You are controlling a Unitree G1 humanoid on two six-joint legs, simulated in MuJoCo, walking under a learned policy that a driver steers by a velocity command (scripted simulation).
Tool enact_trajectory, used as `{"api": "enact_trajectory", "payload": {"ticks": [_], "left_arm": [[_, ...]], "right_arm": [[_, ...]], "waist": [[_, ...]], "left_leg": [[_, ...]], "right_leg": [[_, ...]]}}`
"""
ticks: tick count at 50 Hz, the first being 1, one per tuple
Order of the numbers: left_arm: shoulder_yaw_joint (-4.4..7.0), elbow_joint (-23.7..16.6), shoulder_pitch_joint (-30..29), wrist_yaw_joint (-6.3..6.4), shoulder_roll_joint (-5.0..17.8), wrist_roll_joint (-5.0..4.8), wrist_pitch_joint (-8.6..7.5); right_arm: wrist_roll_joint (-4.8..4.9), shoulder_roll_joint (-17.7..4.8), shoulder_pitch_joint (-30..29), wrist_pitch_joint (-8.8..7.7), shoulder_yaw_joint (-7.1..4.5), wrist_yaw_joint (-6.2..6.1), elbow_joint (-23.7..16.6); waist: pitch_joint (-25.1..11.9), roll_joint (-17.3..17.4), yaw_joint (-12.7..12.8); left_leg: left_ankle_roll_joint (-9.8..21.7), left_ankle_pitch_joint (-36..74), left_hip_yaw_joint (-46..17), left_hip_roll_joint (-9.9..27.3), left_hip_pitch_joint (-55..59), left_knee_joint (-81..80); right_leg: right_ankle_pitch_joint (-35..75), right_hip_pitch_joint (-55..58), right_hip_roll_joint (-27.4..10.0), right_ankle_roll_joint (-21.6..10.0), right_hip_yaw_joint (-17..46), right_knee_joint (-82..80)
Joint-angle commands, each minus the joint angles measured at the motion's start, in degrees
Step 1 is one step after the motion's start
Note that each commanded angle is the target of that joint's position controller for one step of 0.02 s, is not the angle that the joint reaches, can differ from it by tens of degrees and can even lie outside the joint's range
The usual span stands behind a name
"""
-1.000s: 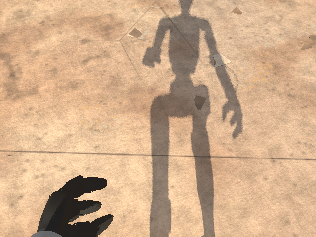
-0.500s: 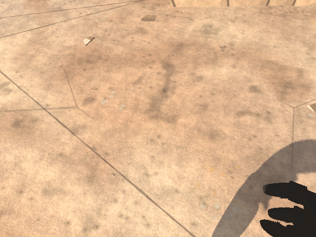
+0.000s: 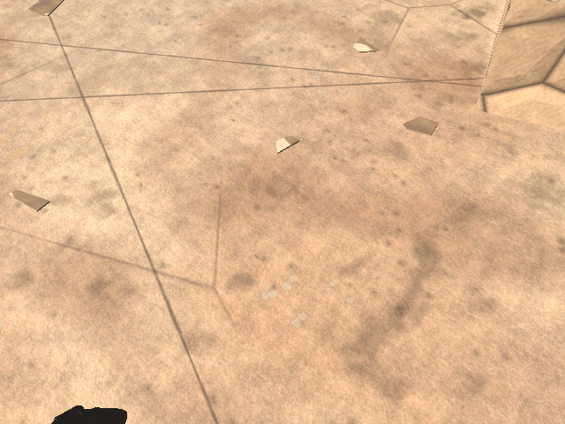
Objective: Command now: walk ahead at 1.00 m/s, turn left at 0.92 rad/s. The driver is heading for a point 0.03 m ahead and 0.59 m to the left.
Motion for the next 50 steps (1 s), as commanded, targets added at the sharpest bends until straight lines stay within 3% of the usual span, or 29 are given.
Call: {"api": "enact_trajectory", "payload": {"ticks": [1, 4, 8, 10, 12, 14, 16, 17, 18, 19, 20, 21, 22, 23, 24, 26, 29, 31, 34, 37, 38, 39, 40, 41, 42, 43, 45, 47, 50], "left_arm": [[3.42, 1.39, 11.64, 0.01, 6.92, -0.03, 0.18], [2.44, 7.11, 15.59, -1.12, 3.84, -1.02, -1.77], [2.72, 9.06, 14.06, -1.99, 5.95, -1.33, -3.48], [2.64, 10.44, 15.64, -2.09, 6.17, -1.73, -3.46], [2.94, 12.06, 18.34, -1.98, 8.41, -1.92, -3.32], [3.28, 13.35, 20.51, -1.56, 11.37, -1.93, -2.8], [3.68, 14.1, 20.48, -0.6, 14.43, -1.83, -1.53], [3.52, 13.68, 18.82, -0.25, 14.32, -2.47, -0.87], [2.49, 12.04, 21.23, -0.5, 9.18, -2.1, -0.81], [1.19, 9.65, 29.14, -1.26, 3.31, -4.21, -0.59], [2.6, 8.73, 20.93, -0.29, 9.33, -3.45, -0.52], [1.83, 7.29, 16.79, -0.2, 6.68, -4.2, -0.79], [2.07, 6.2, 13.99, 0.56, 7.07, -5.46, -2.84], [2.5, 6.66, 12.69, 0.93, 7.23, -5.42, -3.0], [2.76, 6.98, 13.11, 0.8, 7.18, -5.25, -2.53], [2.64, 5.91, 12.33, 0.52, 4.8, -3.82, -1.74], [1.89, 2.05, 4.44, 0.33, 1.79, -2.4, -1.55], [1.62, 0.97, -0.65, -0.03, 1.23, -2.21, -1.72], [2.22, -1.47, -7.01, -0.95, 2.82, -2.97, -1.34], [3.61, -1.4, -4.3, -0.96, 6.48, -2.71, -1.16], [3.95, -0.18, 0.76, -0.68, 7.12, -1.95, -1.57], [4.21, 0.37, 6.81, 0.0, 9.54, -0.76, -1.62], [3.24, -0.83, 7.02, -0.09, 8.26, 0.86, -0.96], [4.13, -1.66, 3.3, -0.09, 8.07, -1.51, 0.11], [3.48, -3.39, -0.33, 0.52, 4.52, -1.89, 0.94], [2.79, -3.03, -2.75, 0.96, 2.71, -1.97, 1.89], [2.68, -2.48, -6.73, 1.22, 3.13, -1.38, 2.78], [3.55, -1.64, -7.32, 1.14, 4.32, -1.03, 2.52], [4.68, -0.39, -6.82, 1.37, 5.76, -1.35, 2.4]], "right_arm": [[-1.81, -1.88, -8.04, -0.09, 0.94, 1.48, -7.97], [-2.06, 2.8, -10.57, 1.38, 2.47, 3.39, -10.76], [-1.95, 1.62, -17.08, 1.54, 3.27, 3.86, -14.31], [-1.9, 1.44, -21.99, 1.16, 3.8, 4.75, -15.22], [-1.75, 2.52, -24.82, 0.71, 4.44, 5.23, -15.66], [-2.06, 1.44, -23.66, 0.55, 4.12, 4.38, -14.68], [-2.78, -0.94, -10.77, 0.03, 2.95, 2.96, -10.64], [-3.07, -2.02, 0.94, -0.55, 2.19, 2.1, -6.57], [-3.95, -5.87, 5.53, -0.71, 1.02, 0.98, -4.21], [-3.26, -11.26, 2.72, -0.28, -0.38, 0.09, -6.06], [-0.9, -9.73, 4.31, -0.26, -1.04, -0.35, -6.35], [-0.24, -7.26, 1.03, -0.88, -0.39, -0.7, -4.53], [2.27, -3.94, -3.97, -1.97, 0.39, 0.72, -6.1], [2.38, -2.03, -7.67, -2.51, 0.79, 1.03, -5.96], [1.45, -0.43, -9.22, -2.74, 1.28, 1.05, -5.78], [1.46, 1.03, -8.52, -3.33, 1.44, 0.93, -4.3], [1.65, -1.49, -8.21, -2.52, 0.45, -0.63, -3.22], [2.36, -2.59, -6.3, -0.96, -0.38, -1.82, -2.83], [3.16, -3.5, -1.61, 1.16, -1.21, -3.0, -1.58], [2.64, -2.49, -5.01, 2.02, -1.57, -3.69, -3.69], [2.51, -1.79, -7.07, 2.12, -1.47, -3.53, -5.05], [1.05, 1.8, -5.5, 2.05, -0.39, -3.12, -6.96], [1.31, 4.09, 8.12, 1.72, 0.47, -2.33, -5.93], [1.83, -3.24, 11.76, 2.27, -0.55, -1.44, -4.9], [2.41, -6.39, 5.07, 3.57, -1.87, -1.52, -5.3], [2.73, -6.3, 0.49, 4.95, -2.26, -2.2, -6.35], [2.76, -3.73, -0.68, 7.07, -2.32, -3.19, -7.61], [2.42, 0.04, -0.81, 7.25, -1.69, -3.52, -8.9], [2.0, 0.96, -3.74, 6.66, -1.41, -3.03, -10.45]], "waist": [[-4.54, -5.87, 7.4], [0.25, -7.68, 4.51], [3.82, -7.06, 2.04], [5.84, -4.37, 3.24], [6.86, -4.59, 4.08], [4.19, -6.58, 2.79], [-4.32, -10.11, -4.17], [-9.39, -9.04, -9.79], [-15.74, -3.2, -7.55], [-27.0, 11.85, -0.3], [-28.77, -0.14, -4.53], [-18.77, 0.38, -1.64], [-12.66, -3.54, -0.06], [-9.43, -4.06, 2.51], [-6.69, -3.54, 4.55], [-4.93, -2.07, 6.06], [-2.27, -1.11, 6.01], [-4.01, -0.31, 3.92], [-5.11, 1.07, 1.8], [-6.11, 3.21, 5.4], [-9.2, 2.58, 8.27], [-18.0, -4.63, 9.04], [-28.12, -16.34, 3.93], [-33.11, -15.3, 2.83], [-25.65, -9.45, 4.55], [-16.97, -6.01, 4.14], [-7.25, -7.62, 1.5], [-5.56, -9.88, 1.13], [-9.18, -9.33, 2.11]], "left_leg": [[-0.99, 6.81, 2.91, 8.65, -30.89, 9.54], [-1.74, 6.52, 1.06, 10.31, -31.17, 6.36], [-2.57, 15.91, 1.67, 9.39, -31.1, -7.37], [-1.92, 20.98, 8.32, 8.2, -24.74, -19.1], [-0.12, 22.6, 11.93, 7.56, -18.07, -26.21], [1.64, 18.05, 15.0, 4.07, -13.59, -29.66], [3.49, 12.46, 14.82, 0.36, 0.19, -32.04], [4.45, 18.8, 12.54, 1.16, 13.42, -40.01], [4.32, 17.56, 1.06, 11.48, 28.96, -36.93], [12.34, 36.4, -31.14, 31.78, 43.68, -39.12], [12.83, 55.4, -28.3, 29.14, 40.45, -40.42], [12.45, 64.24, -17.75, 27.34, 32.09, -40.79], [11.86, 54.12, -14.91, 23.3, 23.11, -45.22], [10.42, 49.91, -11.55, 21.56, 16.8, -47.41], [9.7, 51.49, -9.08, 20.46, 10.62, -49.97], [8.84, 56.24, -6.89, 18.9, 5.66, -52.31], [7.23, 62.27, -0.78, 13.33, -1.89, -52.72], [3.78, 57.7, 1.58, 9.23, -3.43, -50.54], [-0.23, 45.7, -3.89, 9.27, -1.8, -46.71], [-2.08, 39.89, -10.3, 9.1, 2.22, -37.91], [-3.86, 38.44, -9.42, 6.56, 1.73, -30.0], [-6.56, 14.9, -6.0, 2.55, -6.77, -13.76], [-8.76, -23.63, -5.65, -3.55, -19.01, 2.19], [-10.16, -17.41, -4.8, 3.12, -20.58, 10.84], [-11.87, -11.57, -1.58, 6.24, -23.13, 12.73], [-12.9, -7.02, 1.27, 7.91, -25.11, 11.5], [-13.47, -3.67, 3.52, 9.76, -21.33, 7.99], [-13.22, -1.5, 6.33, 10.23, -18.2, 1.77], [-12.56, 2.33, 6.79, 13.06, -16.57, -6.61]], "right_leg": [[-20.23, 28.32, -17.0, -8.68, 26.96, -22.54], [-6.04, 21.16, -14.1, -8.44, 15.49, -25.35], [8.3, 17.38, -12.14, -8.95, 2.08, -31.86], [14.13, 15.44, -9.48, -8.16, -5.07, -36.13], [22.75, 16.72, -10.85, -8.72, -7.37, -38.81], [49.83, 24.89, -11.87, -8.63, -9.92, -31.99], [70.38, 28.54, -12.87, -7.95, -10.62, -11.51], [66.41, 24.2, -10.74, -6.75, -11.67, 4.79], [27.32, 10.99, -6.84, -6.02, -9.73, 24.72], [-19.04, -7.64, 3.08, -3.43, -4.94, 50.15], [-13.57, -10.47, 2.54, -4.26, 4.18, 52.57], [-10.45, -12.47, 0.39, -4.19, 4.23, 48.89], [-12.87, -13.51, -1.8, -2.61, 5.11, 44.35], [-10.63, -12.38, -3.93, -2.04, 4.5, 40.03], [-9.43, -9.33, -4.76, -1.84, 4.32, 38.08], [-7.17, -7.89, -5.1, -1.03, 3.79, 30.88], [0.51, -5.48, -1.09, 0.21, 0.66, 15.54], [11.96, 0.1, 3.18, 0.43, -0.87, 2.91], [18.96, 4.87, 7.09, 0.53, 0.85, -7.48], [18.11, 8.32, 5.3, -1.35, 4.65, -13.0], [25.75, 15.46, 3.15, -3.1, 4.7, -17.11], [50.54, 32.6, -8.35, -8.12, 12.85, -10.92], [71.86, 47.78, -26.65, -20.48, 30.2, -6.13], [53.66, 45.31, -30.23, -23.78, 35.95, -8.74], [36.5, 38.49, -24.38, -21.78, 28.71, -11.6], [24.88, 29.44, -19.6, -18.76, 21.98, -14.62], [16.07, 13.84, -14.26, -16.04, 13.19, -19.6], [17.49, 9.47, -12.31, -15.59, 6.18, -22.19], [20.23, 13.48, -15.08, -17.11, 2.94, -22.27]]}}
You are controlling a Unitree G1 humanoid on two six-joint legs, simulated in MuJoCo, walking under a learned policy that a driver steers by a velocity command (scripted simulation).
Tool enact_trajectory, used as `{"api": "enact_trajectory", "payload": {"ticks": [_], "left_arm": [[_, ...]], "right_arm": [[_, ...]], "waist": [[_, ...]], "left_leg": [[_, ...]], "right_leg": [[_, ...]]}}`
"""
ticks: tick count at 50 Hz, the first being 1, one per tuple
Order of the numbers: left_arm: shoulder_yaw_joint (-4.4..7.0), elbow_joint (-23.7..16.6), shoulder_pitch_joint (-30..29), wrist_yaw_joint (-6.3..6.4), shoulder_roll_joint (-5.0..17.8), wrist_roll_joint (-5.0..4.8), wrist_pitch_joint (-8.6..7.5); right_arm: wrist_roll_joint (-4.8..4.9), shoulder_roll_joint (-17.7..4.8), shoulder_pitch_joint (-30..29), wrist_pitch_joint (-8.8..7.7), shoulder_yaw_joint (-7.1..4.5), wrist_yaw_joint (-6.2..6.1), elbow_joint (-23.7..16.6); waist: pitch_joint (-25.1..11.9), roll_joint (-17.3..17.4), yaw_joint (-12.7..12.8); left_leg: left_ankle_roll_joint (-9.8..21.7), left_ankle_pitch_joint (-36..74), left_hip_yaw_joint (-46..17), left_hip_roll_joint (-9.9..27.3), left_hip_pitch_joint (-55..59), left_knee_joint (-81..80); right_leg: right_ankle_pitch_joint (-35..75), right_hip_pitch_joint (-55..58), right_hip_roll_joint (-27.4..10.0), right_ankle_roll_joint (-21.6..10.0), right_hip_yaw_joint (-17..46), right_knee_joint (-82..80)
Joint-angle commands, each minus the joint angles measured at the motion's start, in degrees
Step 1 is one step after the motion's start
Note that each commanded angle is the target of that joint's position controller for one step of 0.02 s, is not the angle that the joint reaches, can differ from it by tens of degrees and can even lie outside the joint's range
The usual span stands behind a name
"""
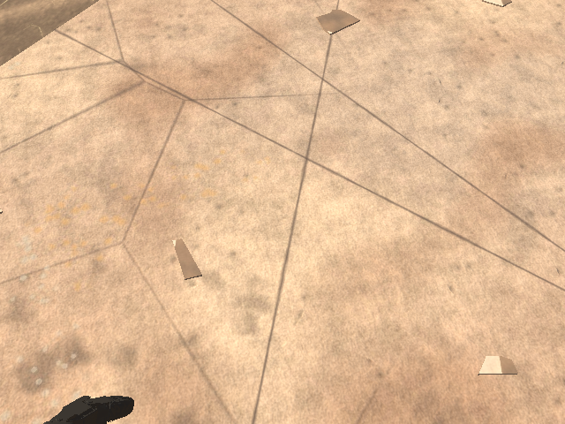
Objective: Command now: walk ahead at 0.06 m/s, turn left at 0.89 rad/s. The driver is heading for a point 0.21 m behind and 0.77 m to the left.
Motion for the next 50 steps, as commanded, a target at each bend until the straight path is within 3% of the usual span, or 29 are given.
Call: {"api": "enact_trajectory", "payload": {"ticks": [1, 7, 9, 10, 11, 12, 13, 14, 15, 16, 18, 19, 20, 22, 27, 29, 31, 32, 33, 34, 35, 36, 37, 39, 41, 44, 47, 48, 50], "left_arm": [[3.19, -3.35, -2.9, 0.5, 9.01, -0.3, -0.53], [4.67, -1.34, -2.68, -0.45, 11.52, -2.1, 0.3], [5.01, -0.16, -1.9, -0.67, 11.22, -3.73, 0.68], [4.56, -0.22, -3.49, -0.67, 8.9, -3.63, 1.11], [3.18, -0.9, -5.98, -1.34, 3.72, -3.02, 1.46], [3.33, -5.12, -9.59, -1.83, 4.47, -3.62, -0.36], [4.46, -6.31, -13.89, -2.24, 9.68, -4.65, -2.62], [5.28, -5.47, -12.04, -2.4, 11.76, -4.13, -4.02], [5.56, -3.06, -8.65, -2.18, 11.48, -2.79, -4.62], [5.6, -2.23, -7.57, -2.17, 10.91, -1.89, -5.11], [5.43, -1.27, -7.18, -2.77, 9.28, -2.25, -5.39], [3.24, 1.66, -0.27, -4.55, 5.94, 3.24, -1.22], [3.48, 1.33, -0.56, -4.93, 6.15, 2.8, 0.51], [3.28, -0.66, -4.69, -4.85, 7.03, 1.09, 1.63], [2.64, -4.26, -12.95, -4.68, 7.75, -0.27, 0.04], [2.6, -4.97, -11.81, -4.42, 8.41, -0.89, -0.54], [2.94, -3.8, -3.64, -3.39, 9.76, -1.57, -1.33], [3.84, -1.12, 6.98, -2.41, 11.91, -1.27, -2.06], [5.36, 1.37, 19.53, -1.1, 17.12, -0.08, -2.76], [6.42, 1.91, 25.68, -0.47, 23.97, 1.74, -2.63], [5.66, 0.57, 17.73, -0.9, 19.91, 1.76, -2.36], [4.15, -0.8, 13.98, -1.02, 13.7, 1.35, -2.13], [3.27, -0.11, 13.61, -1.1, 10.57, 1.25, -2.09], [2.1, 2.72, 17.1, -1.02, 7.89, 1.08, -2.72], [1.56, 5.41, 20.85, -1.81, 6.22, 0.24, -3.84], [1.02, 7.27, 22.54, -2.43, 5.61, -0.15, -5.08], [0.69, 9.05, 23.46, -1.89, 5.78, -0.1, -5.62], [0.71, 9.37, 23.9, -1.73, 7.15, 0.19, -5.8], [1.21, 9.9, 24.89, -0.99, 9.93, -0.03, -5.67]], "right_arm": [[-0.25, -2.07, 4.09, -0.32, -0.58, 0.49, -3.54], [-0.22, -4.16, 1.54, 0.69, -1.85, 2.64, -4.65], [0.15, -5.23, 8.19, 0.58, -3.04, 2.84, -1.58], [0.52, -6.8, 16.78, 0.1, -4.16, 2.66, 2.29], [0.39, -11.51, 23.31, -0.91, -5.11, 2.11, 4.22], [-0.91, -15.55, 17.75, -3.99, -4.57, 2.89, 0.31], [-1.7, -13.05, 11.35, -6.11, -3.78, 2.8, -1.21], [-1.28, -11.54, 7.46, -7.09, -2.9, 2.39, -1.67], [-0.5, -10.14, 5.91, -6.99, -2.39, 2.01, -1.76], [-0.18, -8.89, 5.64, -6.68, -1.91, 1.5, -1.55], [-0.71, -6.47, 8.29, -6.82, -0.99, 0.73, -1.38], [-3.53, -9.78, 9.17, -6.1, -1.88, 2.64, 0.29], [-3.27, -8.56, 10.64, -5.9, -1.81, 3.53, 0.59], [-2.53, -6.96, 13.69, -5.69, -1.3, 4.27, 1.4], [-2.71, -8.84, 16.1, -6.01, -1.98, 3.37, 1.78], [-2.53, -9.16, 13.57, -6.49, -2.06, 3.03, 1.14], [-2.64, -9.55, 8.18, -7.06, -2.08, 3.08, -0.05], [-2.59, -9.14, 5.73, -7.61, -1.85, 3.27, -0.37], [-2.54, -6.0, 5.09, -8.4, -0.87, 3.83, -0.53], [-0.47, 0.42, 5.12, -8.86, 0.78, 3.83, -4.46], [-1.16, -1.44, 6.65, -8.1, 1.52, 2.81, -2.74], [-2.55, -4.03, 3.88, -7.55, 1.03, 3.09, -1.36], [-3.45, -4.78, 1.87, -7.14, 0.84, 4.1, -0.79], [-4.25, -3.35, -0.59, -6.18, 1.24, 6.31, -0.83], [-3.82, -1.53, -3.82, -5.19, 2.06, 7.32, -2.13], [-3.85, -0.33, -9.54, -4.77, 3.08, 7.98, -4.95], [-3.56, 0.57, -16.57, -4.56, 4.25, 8.77, -7.08], [-3.6, 1.38, -18.64, -4.71, 4.94, 9.12, -8.37], [-3.86, 0.78, -18.7, -4.73, 5.11, 9.05, -7.6]], "waist": [[-13.69, -6.83, -0.37], [-12.44, -8.49, -0.62], [-13.92, -6.78, -3.59], [-12.47, -2.39, -6.72], [-5.66, 13.9, -8.28], [-2.96, 17.2, -6.21], [0.23, 11.36, -5.7], [-0.4, 10.98, -2.39], [-2.45, 8.68, -0.46], [-3.4, 8.64, 0.17], [-5.37, 8.27, 0.0], [-6.19, 12.31, 0.03], [-5.18, 10.91, -0.49], [-2.91, 9.5, -2.39], [-0.9, 9.74, -6.21], [-0.92, 10.33, -4.8], [-2.54, 10.58, 0.4], [-6.67, 7.43, 6.14], [-14.38, -2.54, 11.82], [-20.6, -24.63, 11.18], [-15.08, -19.64, 6.26], [-9.67, -9.61, 5.29], [-6.73, -3.68, 4.82], [-3.4, -5.61, 4.6], [-1.68, -7.29, 4.58], [-0.4, -5.79, 3.35], [3.28, -3.76, 3.08], [5.21, -3.75, 2.38], [3.05, -3.91, 0.87]], "left_leg": [[0.65, 5.03, 0.54, 3.39, 5.26, -7.04], [5.14, 7.11, 5.55, 2.11, 14.64, -23.14], [8.68, 5.6, 8.12, -0.75, 25.2, -29.48], [12.08, 0.13, 4.74, -1.08, 33.18, -32.46], [18.96, -17.0, -17.76, 10.14, 35.77, -44.62], [27.8, -36.0, -46.59, 17.26, 33.64, -58.36], [25.88, -35.86, -45.22, 18.46, 31.07, -63.07], [22.99, -27.86, -40.67, 16.81, 29.88, -61.76], [20.34, -20.96, -34.73, 14.25, 29.51, -59.26], [18.67, -16.3, -29.9, 11.96, 28.0, -58.26], [17.16, -8.66, -24.68, 8.59, 27.15, -57.54], [15.7, -6.19, -20.11, 2.86, 25.2, -57.9], [16.09, -5.44, -19.8, 1.99, 23.53, -57.6], [17.26, -4.96, -22.34, 2.43, 23.11, -58.07], [19.31, -2.89, -27.85, 3.52, 28.91, -55.38], [19.03, -1.74, -30.49, 4.21, 27.83, -54.04], [17.6, 6.62, -31.53, 4.2, 21.1, -51.1], [15.81, 15.04, -28.98, 1.17, 15.24, -42.07], [13.85, 16.77, -20.68, -5.21, 8.21, -22.95], [11.06, -8.1, -11.27, -13.99, -8.61, -3.88], [11.68, -2.83, -8.58, -8.44, -13.78, 5.27], [11.81, 3.2, -6.92, -4.97, -13.39, 7.14], [11.35, 6.93, -5.76, -2.42, -12.03, 5.84], [10.67, 10.33, -4.27, 0.44, -12.32, 5.23], [10.83, 12.08, -2.88, 1.18, -15.68, 7.18], [10.86, 15.73, -0.06, 0.76, -17.58, 6.57], [11.51, 18.43, 6.6, -0.7, -14.13, -4.28], [12.46, 18.36, 9.37, -0.76, -11.06, -10.68], [14.74, 18.23, 15.53, -5.85, 0.52, -17.83]], "right_leg": [[10.01, 9.52, -16.84, -11.82, 8.44, -9.39], [-1.27, 10.17, -19.0, -7.45, 2.29, -7.26], [-24.07, 4.15, -17.38, -3.63, 0.78, -4.24], [-34.42, -4.75, -13.86, -0.89, -1.68, 5.13], [-38.09, -21.03, -5.9, 3.38, -6.93, 31.78], [-32.66, -36.51, 1.34, 3.36, 7.76, 39.18], [-24.87, -38.16, -0.71, 1.53, 12.1, 39.78], [-18.05, -35.24, -1.21, 0.7, 12.96, 37.0], [-13.17, -30.51, -2.08, 1.35, 12.89, 34.51], [-8.88, -26.49, -1.72, 2.43, 12.03, 31.28], [-2.01, -20.57, 0.58, 3.94, 10.37, 28.38], [-2.23, -17.01, 0.26, 5.07, 6.92, 29.41], [-2.66, -15.67, 0.6, 6.04, 6.03, 29.33], [-3.31, -16.76, 0.58, 7.85, 5.8, 27.22], [-6.21, -16.71, 1.2, 8.62, 7.89, 13.04], [-8.35, -10.82, 0.7, 7.28, 9.33, 8.4], [-10.27, 4.37, 1.25, 5.51, 9.08, 4.69], [-10.11, 19.39, 1.42, 4.36, 8.82, 2.95], [-19.74, 35.32, -5.98, 3.09, 15.25, 1.27], [-47.21, 47.05, -21.19, 0.67, 43.3, -10.29], [-49.6, 38.85, -24.05, -0.79, 53.48, -13.87], [-43.88, 32.38, -22.36, -1.25, 45.35, -11.95], [-34.08, 28.21, -19.53, -1.32, 34.99, -11.11], [-20.39, 25.69, -14.63, -0.49, 21.66, -12.07], [-7.1, 26.39, -13.56, 0.67, 14.4, -11.83], [12.02, 24.88, -13.13, 1.69, 4.46, -12.57], [22.68, 21.39, -9.91, 3.07, -4.33, -15.8], [30.59, 19.94, -10.53, 3.71, -6.47, -15.67], [57.09, 20.03, -10.19, 4.13, -9.7, -12.15]]}}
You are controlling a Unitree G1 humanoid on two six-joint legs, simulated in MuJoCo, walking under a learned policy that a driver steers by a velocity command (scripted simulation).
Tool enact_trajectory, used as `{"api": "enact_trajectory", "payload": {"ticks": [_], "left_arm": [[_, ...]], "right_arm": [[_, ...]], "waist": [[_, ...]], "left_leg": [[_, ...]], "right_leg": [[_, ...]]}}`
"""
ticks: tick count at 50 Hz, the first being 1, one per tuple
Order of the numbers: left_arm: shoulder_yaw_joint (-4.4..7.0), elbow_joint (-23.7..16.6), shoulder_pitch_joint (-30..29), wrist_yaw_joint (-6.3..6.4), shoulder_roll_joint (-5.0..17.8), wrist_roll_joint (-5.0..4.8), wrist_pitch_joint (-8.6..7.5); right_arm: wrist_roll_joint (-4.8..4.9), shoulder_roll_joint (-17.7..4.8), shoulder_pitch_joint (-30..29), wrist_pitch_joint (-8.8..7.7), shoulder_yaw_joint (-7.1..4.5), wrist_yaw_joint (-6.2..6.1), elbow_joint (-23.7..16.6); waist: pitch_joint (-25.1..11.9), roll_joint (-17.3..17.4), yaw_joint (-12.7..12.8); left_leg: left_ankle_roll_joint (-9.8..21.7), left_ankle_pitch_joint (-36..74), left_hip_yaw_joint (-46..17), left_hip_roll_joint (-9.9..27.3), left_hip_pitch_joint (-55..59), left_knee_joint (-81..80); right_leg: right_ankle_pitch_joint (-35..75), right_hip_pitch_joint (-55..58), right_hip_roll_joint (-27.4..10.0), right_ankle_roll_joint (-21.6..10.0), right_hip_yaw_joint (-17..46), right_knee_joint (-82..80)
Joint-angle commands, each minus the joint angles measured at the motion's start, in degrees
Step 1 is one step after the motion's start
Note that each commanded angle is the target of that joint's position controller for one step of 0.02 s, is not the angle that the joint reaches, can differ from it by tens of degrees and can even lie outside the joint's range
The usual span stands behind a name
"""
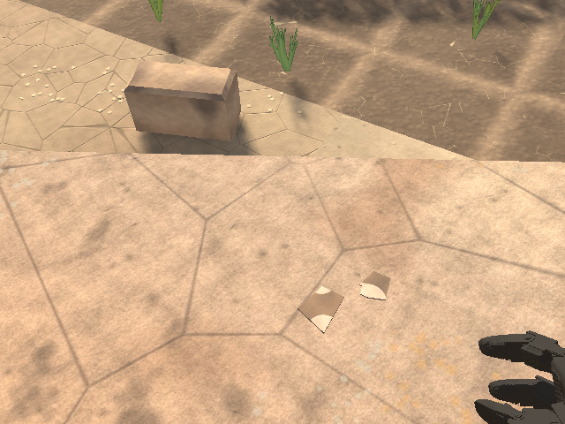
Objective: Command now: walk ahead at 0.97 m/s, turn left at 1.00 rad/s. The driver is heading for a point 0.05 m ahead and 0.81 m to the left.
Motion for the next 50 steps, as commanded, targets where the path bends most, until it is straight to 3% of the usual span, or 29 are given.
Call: {"api": "enact_trajectory", "payload": {"ticks": [1, 3, 4, 5, 6, 7, 9, 12, 16, 18, 21, 22, 23, 24, 25, 26, 27, 29, 33, 37, 40, 42, 44, 45, 46, 47, 48, 49, 50], "left_arm": [[1.37, -4.78, -4.72, 1.36, 10.18, -0.27, -1.15], [2.25, -6.4, -9.39, 2.1, 14.14, -0.41, 0.23], [2.34, -8.09, -13.51, 1.56, 14.16, -0.31, 0.84], [2.03, -8.71, -15.77, 0.32, 10.56, 0.0, 1.07], [0.67, -15.5, -9.68, 0.22, 6.82, -0.28, 0.13], [0.48, -17.93, -14.54, 0.09, 9.32, -0.73, -1.12], [-0.11, -18.05, -17.37, -0.05, 8.87, 0.09, -1.51], [-0.72, -16.65, -14.78, -0.21, 7.37, 2.81, 2.11], [-2.3, -22.52, -28.35, -1.49, 3.84, 1.02, 2.41], [-2.55, -23.18, -31.05, -1.74, 3.47, -0.14, 2.15], [-1.79, -23.37, -31.24, -1.21, 6.09, -0.43, 1.88], [-0.91, -22.19, -27.25, -0.68, 8.25, -0.4, 1.77], [0.29, -20.24, -18.75, 0.03, 10.68, -0.67, 1.43], [1.73, -17.37, -6.16, 1.14, 13.47, -0.48, 1.24], [3.05, -14.97, 5.53, 2.27, 17.33, 1.33, 0.96], [3.59, -16.4, -2.66, 1.55, 20.41, 2.36, 1.13], [3.08, -18.16, -11.1, 1.14, 13.91, 1.72, 1.59], [1.54, -16.62, -14.28, 0.61, 7.61, 1.45, 1.81], [0.46, -10.01, -9.91, -0.62, 4.16, -0.42, -0.22], [0.35, -8.45, -12.48, -0.82, 5.0, -0.39, -1.83], [0.89, -6.53, -9.38, -0.17, 7.86, -0.26, -1.78], [1.38, -6.24, -6.79, 0.51, 10.57, -0.38, -0.96], [2.45, -7.28, -8.75, 1.15, 14.71, -0.16, 0.9], [2.78, -8.5, -11.5, 1.18, 15.66, -0.06, 1.85], [2.76, -9.45, -13.52, 0.78, 14.78, 0.21, 2.48], [1.44, -11.07, -14.39, -0.38, 8.49, 0.92, 2.58], [0.71, -18.43, -11.82, -0.48, 7.57, -0.06, 1.47], [0.57, -19.97, -17.12, -0.54, 9.97, -0.05, -0.15], [0.18, -19.62, -18.09, -0.51, 9.68, -0.29, -0.95]], "right_arm": [[-0.02, -1.15, -0.89, -0.45, 0.69, 0.07, -2.83], [0.19, -6.28, 19.07, -0.42, -1.73, -1.33, 3.31], [0.54, -9.43, 32.52, -0.75, -3.7, -2.72, 7.81], [3.02, -12.22, 30.25, -0.08, -6.01, -4.51, 8.67], [0.2, -18.43, 23.74, 0.64, -6.43, -4.51, 5.45], [-0.01, -16.71, 27.76, 1.13, -6.59, -5.43, 4.39], [0.44, -11.16, 23.79, -0.44, -5.36, -6.35, 7.13], [1.0, -7.9, 19.38, -3.43, -3.53, -6.75, 7.03], [1.06, -8.74, 19.83, -5.13, -4.09, -5.82, 7.59], [1.72, -9.61, 22.15, -5.33, -4.65, -5.18, 8.42], [2.08, -11.01, 24.84, -4.97, -5.25, -5.25, 9.58], [1.88, -12.14, 24.96, -4.85, -5.47, -5.45, 9.79], [1.56, -14.12, 23.31, -4.81, -5.8, -5.35, 9.67], [1.22, -13.65, 19.75, -5.32, -5.58, -5.06, 8.99], [0.83, -4.07, 17.85, -6.09, -3.21, -5.48, 6.76], [3.69, -1.48, 24.74, -5.82, -1.72, -5.63, 3.12], [1.5, -5.94, 20.72, -4.62, -1.98, -6.25, 5.25], [0.17, -6.28, 15.6, -3.18, -2.3, -4.62, 5.31], [0.12, -0.36, 10.19, -0.46, -0.7, -2.09, 0.97], [0.39, -0.72, 3.72, 0.03, 0.09, -1.21, -3.44], [0.18, -0.48, -2.04, -0.23, 0.78, 0.0, -4.6], [0.42, -1.42, -0.16, -0.46, 0.4, -0.31, -3.27], [0.66, -4.91, 11.55, -0.61, -1.21, -1.44, 0.17], [0.79, -7.39, 23.31, -0.73, -2.68, -2.23, 3.8], [0.97, -9.73, 33.3, -0.76, -4.58, -3.63, 7.87], [2.77, -13.38, 27.95, 0.09, -6.25, -5.14, 7.85], [0.43, -18.37, 22.82, 0.88, -6.48, -4.94, 3.73], [0.49, -16.23, 26.8, 0.84, -6.68, -5.64, 3.71], [0.89, -13.39, 26.24, 0.04, -6.24, -6.16, 5.89]], "waist": [[3.39, -8.59, -7.7], [-6.63, -10.6, -18.18], [-11.72, -8.76, -23.63], [-9.95, 3.62, -20.4], [-16.49, 8.72, -10.1], [-21.6, -0.34, -14.16], [-2.76, -7.93, -7.68], [2.71, -8.52, -1.0], [5.83, -3.83, -3.9], [3.8, -2.37, -6.33], [0.41, -0.93, -7.45], [-3.01, -1.06, -5.65], [-8.17, -1.43, -0.37], [-13.81, -1.72, 7.09], [-20.57, -13.02, 9.45], [-25.9, -29.14, 0.53], [-15.56, -16.78, 0.2], [-5.18, -5.33, -0.9], [1.24, -6.96, -4.08], [4.4, -7.27, -7.08], [7.64, -4.5, -6.01], [4.33, -6.55, -7.39], [-2.97, -9.48, -14.35], [-7.97, -10.06, -19.43], [-11.72, -6.31, -22.63], [-7.44, 7.85, -16.47], [-15.65, 10.74, -10.13], [-15.73, 0.94, -13.16], [-6.57, -3.8, -10.35]], "left_leg": [[2.69, 0.02, 7.76, -6.39, 18.55, -8.31], [5.56, -3.0, 3.65, -8.93, 39.95, -9.79], [8.34, -2.44, -2.32, -7.67, 57.28, -15.85], [9.45, -4.96, -11.0, -3.58, 65.78, -21.51], [18.99, 3.22, -38.42, 10.15, 76.55, -23.32], [22.17, -12.34, -50.16, 13.04, 76.85, -34.21], [16.86, -12.76, -45.28, 10.22, 54.5, -42.66], [14.54, -2.82, -33.79, 2.75, 33.23, -42.98], [10.99, 1.79, -27.99, -3.83, 19.69, -46.54], [8.65, 10.45, -27.82, -3.76, 22.26, -45.74], [5.79, 25.3, -29.66, -1.91, 33.56, -39.03], [4.32, 34.17, -29.71, -1.96, 36.92, -32.52], [2.73, 37.79, -28.89, -2.51, 36.45, -21.08], [1.25, 33.81, -26.95, -4.69, 29.27, -5.93], [0.91, -6.54, -22.01, -8.92, 18.52, 16.13], [-0.42, -21.62, -16.28, -11.24, 5.32, 26.4], [-0.16, -14.21, -14.41, -5.1, 0.97, 28.29], [-1.03, -8.71, -11.8, -0.37, 2.21, 24.11], [-1.57, -7.24, -10.78, 3.54, 0.25, 21.57], [-1.33, 2.71, -6.36, 3.06, 2.39, 9.9], [1.39, 5.18, 1.51, 0.6, 8.71, -5.29], [3.24, 3.19, 5.63, -4.05, 15.86, -8.83], [4.98, -2.5, 4.94, -7.5, 28.43, -10.07], [6.56, -4.78, 2.71, -8.67, 41.09, -11.58], [8.45, -6.05, -2.81, -8.08, 57.07, -17.5], [10.32, -8.96, -15.83, -1.3, 61.71, -19.96], [20.91, -10.86, -47.4, 10.16, 73.01, -29.71], [21.2, -14.75, -54.72, 12.55, 70.32, -38.25], [19.28, -13.12, -51.97, 11.75, 61.1, -41.01]], "right_leg": [[89.03, -13.32, -13.08, -0.25, -0.07, 4.15], [97.41, -16.65, -15.96, -1.2, 2.13, 27.4], [82.63, -26.74, -15.01, -1.97, 3.08, 46.57], [16.66, -41.16, -2.2, -1.59, 3.08, 69.38], [-2.5, -58.83, -0.03, 0.51, 10.64, 86.12], [1.52, -63.85, -0.49, 0.35, 19.87, 85.7], [4.33, -61.6, -5.91, -0.35, 20.72, 70.9], [-0.1, -50.53, -8.99, 2.18, 20.34, 59.93], [18.84, -40.46, -7.97, 3.07, 16.58, 37.13], [29.32, -34.68, -5.48, 1.64, 15.81, 28.59], [27.92, -30.2, -1.99, -0.36, 15.97, 20.58], [23.47, -25.33, 0.0, -0.94, 15.95, 19.85], [18.91, -15.57, 0.76, -1.5, 16.04, 19.35], [14.64, -1.05, -2.45, -2.31, 17.61, 20.64], [-4.88, 11.32, -17.35, -3.42, 32.74, 18.42], [-16.67, 13.67, -29.81, -7.79, 66.48, 2.85], [-24.82, 4.24, -26.52, -8.65, 62.79, 1.03], [-7.04, -8.62, -21.64, -8.11, 43.04, 2.43], [14.9, -16.49, -18.35, -5.01, 22.91, -0.6], [32.94, -20.58, -14.58, -3.77, 7.01, -3.9], [46.55, -18.33, -12.68, -3.0, -0.18, -6.19], [74.77, -12.73, -13.26, -2.42, -1.82, 0.08], [90.48, -10.24, -15.63, -2.67, -1.05, 16.36], [90.81, -14.38, -16.65, -3.66, 0.52, 30.32], [70.36, -25.4, -14.55, -3.35, 1.36, 49.74], [7.15, -42.46, -2.9, -1.64, 1.97, 71.38], [-3.14, -60.57, 1.16, 0.48, 12.28, 83.49], [1.69, -63.71, -1.1, 0.43, 20.01, 80.14], [4.31, -63.54, -3.71, 0.11, 20.72, 72.94]]}}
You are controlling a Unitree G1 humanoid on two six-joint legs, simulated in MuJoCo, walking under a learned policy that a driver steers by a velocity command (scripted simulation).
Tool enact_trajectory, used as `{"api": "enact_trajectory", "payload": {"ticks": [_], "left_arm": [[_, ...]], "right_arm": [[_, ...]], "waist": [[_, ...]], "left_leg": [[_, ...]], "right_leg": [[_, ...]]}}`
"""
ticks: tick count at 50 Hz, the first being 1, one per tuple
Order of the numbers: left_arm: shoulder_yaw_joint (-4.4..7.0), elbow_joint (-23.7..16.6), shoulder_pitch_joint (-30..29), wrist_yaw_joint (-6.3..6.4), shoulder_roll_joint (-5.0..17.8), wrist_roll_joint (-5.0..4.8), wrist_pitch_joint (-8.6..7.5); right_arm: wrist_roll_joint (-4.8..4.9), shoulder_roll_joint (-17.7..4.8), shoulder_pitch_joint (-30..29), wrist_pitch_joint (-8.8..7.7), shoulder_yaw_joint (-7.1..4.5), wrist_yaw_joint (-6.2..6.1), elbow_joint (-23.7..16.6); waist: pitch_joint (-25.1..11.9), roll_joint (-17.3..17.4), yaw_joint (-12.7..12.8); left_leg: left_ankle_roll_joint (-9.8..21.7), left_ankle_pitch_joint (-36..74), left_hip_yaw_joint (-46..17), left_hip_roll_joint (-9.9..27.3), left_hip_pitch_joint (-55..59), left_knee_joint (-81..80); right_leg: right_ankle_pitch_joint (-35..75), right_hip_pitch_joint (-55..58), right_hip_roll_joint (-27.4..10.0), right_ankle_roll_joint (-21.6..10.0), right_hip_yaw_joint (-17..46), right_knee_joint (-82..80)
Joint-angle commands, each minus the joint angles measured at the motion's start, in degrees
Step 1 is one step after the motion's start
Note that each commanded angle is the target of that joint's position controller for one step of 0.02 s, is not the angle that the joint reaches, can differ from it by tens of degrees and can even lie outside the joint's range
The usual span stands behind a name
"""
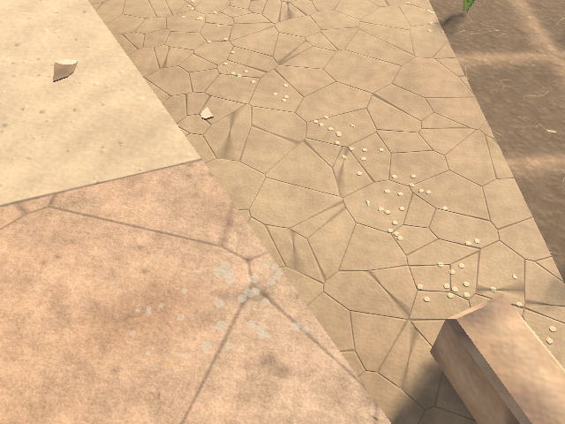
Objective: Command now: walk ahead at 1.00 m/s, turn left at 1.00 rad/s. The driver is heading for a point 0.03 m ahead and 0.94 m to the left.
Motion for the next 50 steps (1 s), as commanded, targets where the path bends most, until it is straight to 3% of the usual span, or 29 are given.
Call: {"api": "enact_trajectory", "payload": {"ticks": [1, 3, 4, 7, 9, 13, 14, 15, 16, 17, 18, 19, 20, 21, 22, 24, 27, 30, 32, 35, 36, 37, 38, 39, 40, 41, 43, 46, 50], "left_arm": [[1.37, -12.0, -9.0, 0.23, 10.34, 0.33, -3.35], [1.04, -10.47, -5.9, 0.33, 9.67, 2.41, -1.1], [0.98, -10.88, -6.77, 0.26, 9.3, 2.54, -0.06], [-0.45, -15.13, -17.59, -0.9, 5.85, 1.52, 0.32], [-1.23, -15.24, -17.58, -1.39, 3.39, 0.4, 0.04], [-0.06, -16.93, -18.45, -0.2, 7.39, -0.65, -0.25], [0.72, -16.52, -14.66, 0.39, 9.11, -1.25, -0.72], [2.2, -13.35, -0.82, 1.14, 11.83, -1.48, -1.38], [4.04, -11.2, 10.19, 1.59, 16.59, 0.13, -2.48], [4.95, -12.22, 5.21, 1.04, 18.51, 0.57, -2.94], [4.36, -14.45, -0.76, 1.27, 13.25, 0.88, -2.63], [2.96, -14.24, -4.19, 1.34, 9.52, 0.91, -2.42], [2.59, -12.82, -4.48, 1.15, 8.36, 1.85, -2.44], [2.72, -10.31, -2.08, 1.12, 8.75, 1.7, -2.95], [2.63, -8.34, 0.01, 0.61, 7.8, 0.91, -3.44], [2.62, -6.16, 0.11, -0.47, 6.98, -0.34, -4.56], [2.27, -4.61, -3.61, -0.71, 7.25, -0.43, -5.76], [2.37, -1.86, -1.96, -1.42, 8.71, -1.25, -5.99], [3.13, -0.85, -0.45, -1.8, 11.64, -1.06, -5.36], [4.22, -1.5, -1.66, -1.05, 16.89, -1.99, -2.63], [4.11, -1.71, -2.47, -0.67, 15.66, -1.3, -2.14], [2.5, -4.1, -1.37, -0.82, 8.64, 0.66, -1.99], [1.58, -8.77, 3.68, -1.84, 8.32, -1.8, -2.04], [1.29, -8.93, -1.9, -1.8, 10.3, -1.59, -2.29], [1.14, -8.75, -2.9, -1.63, 10.22, -1.4, -1.85], [1.14, -8.04, -3.5, -1.29, 10.47, -0.68, -1.15], [0.9, -7.12, -2.74, -1.46, 9.42, 0.15, 0.51], [-0.43, -10.93, -11.04, -1.59, 6.02, -0.1, 0.47], [-0.7, -11.51, -11.92, -1.93, 5.38, -1.65, -0.07]], "right_arm": [[0.23, -11.67, 13.5, -1.37, -4.46, -2.24, 1.51], [0.21, -9.2, 9.61, -3.31, -3.05, -2.86, 1.12], [0.33, -8.24, 9.88, -4.07, -2.55, -2.52, 1.36], [0.31, -8.54, 8.56, -5.28, -2.89, -1.9, 1.68], [0.54, -9.08, 8.25, -5.67, -3.08, -1.3, 2.26], [0.42, -10.64, 12.85, -5.34, -3.73, -0.55, 4.41], [-0.07, -11.06, 11.83, -5.24, -3.85, -0.63, 4.55], [0.27, -12.97, 6.38, -5.49, -4.0, -0.77, 2.82], [2.1, -5.88, 8.1, -5.89, -2.17, -0.82, 0.57], [4.48, -1.78, 15.46, -5.25, 0.01, -1.63, -1.34], [1.85, -6.22, 10.2, -4.6, -0.48, -2.8, 0.32], [0.04, -9.02, 4.76, -3.99, -1.31, -2.26, 0.02], [-0.62, -8.29, 1.3, -3.21, -1.44, -1.52, -0.78], [-1.86, -5.82, -1.76, -2.4, -0.98, -0.33, -2.97], [-1.74, -3.26, -3.3, -1.39, -0.35, 0.71, -4.48], [-1.04, -0.93, -6.68, -0.59, 0.63, 2.05, -8.04], [-1.31, -0.47, -9.36, -1.0, 1.61, 3.05, -10.33], [-2.04, 0.3, -13.98, -1.72, 2.38, 3.58, -10.21], [-1.88, -1.76, -10.29, -1.88, 1.7, 2.7, -9.03], [-2.7, -5.41, 11.58, -3.04, -0.42, 0.68, -1.86], [-3.16, -8.71, 15.69, -3.19, -1.81, -0.15, -0.31], [-2.09, -11.24, 15.16, -3.01, -2.28, -0.5, -1.31], [-0.76, -13.64, 13.54, -2.48, -2.72, -1.29, -1.96], [0.31, -11.56, 13.73, -2.07, -2.98, -2.01, -1.68], [0.4, -9.17, 10.81, -2.73, -2.48, -2.1, -0.86], [-0.31, -7.28, 8.71, -3.54, -1.93, -2.04, -0.61], [-1.01, -5.02, 9.51, -4.94, -0.9, -2.51, 1.06], [-0.36, -4.63, 8.13, -7.1, -0.83, -2.15, 2.85], [0.45, -5.11, 6.91, -8.75, -0.95, -1.36, 3.24]], "waist": [[-3.11, -5.71, -4.06], [-1.64, -6.63, 0.85], [-0.74, -5.62, 1.28], [2.57, -3.52, -0.49], [-0.43, -2.65, -1.77], [-3.22, -0.02, -3.7], [-5.51, 0.23, -1.14], [-12.43, 1.11, 8.03], [-21.86, -8.53, 9.8], [-33.05, -28.26, 4.12], [-23.98, -16.67, 4.88], [-15.66, -8.62, 4.55], [-9.34, -2.27, 4.48], [-6.14, -2.46, 3.7], [-3.41, -2.31, 2.7], [-2.69, -4.5, 0.77], [0.24, -6.76, -2.58], [3.67, -2.48, -1.62], [0.73, -6.17, -3.78], [-11.23, -6.2, -14.62], [-11.56, -0.57, -16.14], [-16.92, 7.02, -11.14], [-25.18, 8.99, -6.33], [-16.98, 4.09, -7.82], [-8.48, 2.74, -5.05], [-5.66, 0.27, -3.06], [-2.6, -1.09, -1.0], [1.32, -1.81, -0.17], [-0.53, -3.33, 0.58]], "left_leg": [[12.47, 2.63, -45.79, 20.36, 32.94, -30.36], [10.45, 9.28, -37.17, 15.74, 21.3, -29.99], [10.4, 10.88, -35.74, 14.39, 15.52, -30.18], [7.1, 13.29, -29.35, 8.14, 3.45, -33.46], [3.96, 26.94, -26.24, 5.91, -2.07, -32.75], [-0.91, 34.38, -28.3, 4.39, 10.18, -21.53], [-1.86, 38.12, -28.75, 3.85, 14.07, -11.52], [-2.69, 45.14, -28.37, 5.57, 11.84, 4.13], [-5.89, 23.43, -23.41, 2.07, -0.73, 26.53], [-7.6, -10.04, -15.75, -0.47, -14.45, 38.94], [-7.24, -3.35, -11.88, 6.26, -15.86, 38.08], [-7.63, -0.3, -10.41, 7.7, -15.33, 35.44], [-7.67, -1.14, -9.25, 9.42, -17.19, 35.55], [-7.23, -1.95, -9.14, 11.4, -19.52, 36.56], [-6.95, -1.98, -8.5, 13.33, -21.06, 37.06], [-6.42, 1.57, -7.74, 14.37, -23.61, 35.48], [-6.45, 13.99, -6.61, 13.64, -17.86, 21.57], [-5.41, 20.62, 0.38, 10.06, -4.75, 2.43], [-4.99, 16.58, 3.23, 5.94, 7.95, -2.22], [-1.99, 11.98, 2.33, 2.04, 30.67, -11.13], [1.09, 9.21, -6.71, 7.97, 41.88, -13.4], [0.35, 17.12, -17.52, 17.77, 49.95, -3.67], [10.47, 9.23, -35.15, 25.61, 58.3, -13.72], [8.69, -3.73, -37.36, 24.3, 47.75, -24.29], [7.28, -8.06, -35.26, 23.05, 35.95, -27.9], [6.58, -8.07, -33.5, 21.43, 28.11, -29.38], [6.74, -6.93, -29.34, 19.44, 14.95, -31.49], [5.97, -1.62, -22.41, 15.1, 4.91, -35.68], [3.24, 8.69, -18.02, 12.43, -0.76, -36.98]], "right_leg": [[-1.46, -39.42, -1.33, -0.04, 7.75, 2.53], [-4.36, -31.73, -3.09, 1.37, 7.87, -4.03], [-6.41, -29.04, -3.65, 2.17, 7.55, -8.52], [7.79, -20.48, -2.59, 2.76, 3.86, -26.41], [24.64, -7.06, 1.65, 1.74, 0.28, -30.43], [24.37, -3.25, 6.8, 0.6, 0.76, -45.07], [23.05, -0.39, 7.21, 0.89, 1.69, -48.25], [21.14, 13.06, 5.77, -0.23, 3.63, -46.5], [9.35, 31.01, -6.77, -3.48, 15.51, -46.23], [-10.98, 39.66, -25.36, -9.11, 45.3, -56.17], [-20.16, 27.11, -21.93, -8.96, 43.51, -61.02], [-13.06, 18.35, -19.23, -9.03, 35.69, -61.14], [-2.61, 13.08, -17.53, -9.77, 29.23, -61.58], [3.58, 10.32, -17.11, -10.06, 24.75, -61.38], [6.0, 7.27, -15.82, -8.69, 19.87, -62.79], [10.6, 6.04, -13.99, -7.37, 13.59, -65.76], [15.98, -1.89, -10.26, -7.35, 3.15, -71.02], [24.65, -6.39, -7.51, -7.61, -4.8, -77.64], [44.81, -4.18, -6.72, -8.17, -7.3, -71.84], [66.42, -0.77, -6.74, -7.95, -8.66, -37.89], [33.56, -13.29, -2.51, -7.29, -7.34, -15.28], [-12.29, -25.13, 1.38, -7.35, -4.7, 4.4], [-7.16, -39.55, 3.15, -6.07, 4.2, 5.75], [-0.34, -40.77, 1.44, -5.24, 3.86, -1.45], [0.67, -37.71, -0.72, -4.45, 3.9, -6.56], [-1.71, -33.95, -1.26, -3.59, 4.23, -9.03], [-5.29, -27.88, -1.75, -2.24, 4.16, -12.77], [7.16, -25.09, -3.02, -0.72, 3.18, -25.12], [27.49, -7.24, -0.06, -0.38, 2.38, -37.05]]}}
Velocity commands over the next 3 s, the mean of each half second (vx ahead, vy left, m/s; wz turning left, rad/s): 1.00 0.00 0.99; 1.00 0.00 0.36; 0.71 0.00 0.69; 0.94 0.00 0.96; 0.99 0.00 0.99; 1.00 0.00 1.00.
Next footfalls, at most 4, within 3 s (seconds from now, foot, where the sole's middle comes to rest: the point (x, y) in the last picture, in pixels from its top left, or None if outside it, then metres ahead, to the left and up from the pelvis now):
0.30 right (366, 402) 0.50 -0.13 -0.73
0.72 left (224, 304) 0.74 0.21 -0.73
1.08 right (213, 193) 1.11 0.28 -0.73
1.64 left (95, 183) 1.15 0.64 -0.73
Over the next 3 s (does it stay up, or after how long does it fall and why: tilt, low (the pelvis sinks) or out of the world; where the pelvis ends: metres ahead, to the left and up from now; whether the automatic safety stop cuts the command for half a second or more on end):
stays up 0.92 1.71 0.02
